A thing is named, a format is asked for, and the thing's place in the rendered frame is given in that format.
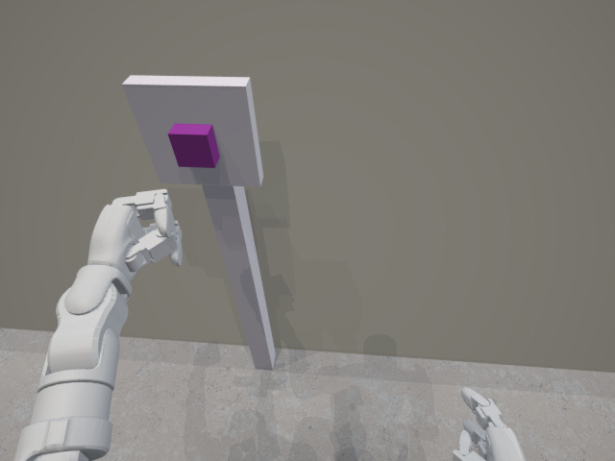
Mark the button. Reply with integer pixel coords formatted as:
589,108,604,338
168,124,220,168

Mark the left robot forearm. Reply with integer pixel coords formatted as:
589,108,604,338
13,264,133,461

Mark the panel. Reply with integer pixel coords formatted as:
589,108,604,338
122,75,276,371

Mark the right robot hand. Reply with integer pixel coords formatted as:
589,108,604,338
453,387,526,461

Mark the left robot hand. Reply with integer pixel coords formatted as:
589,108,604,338
87,189,183,282

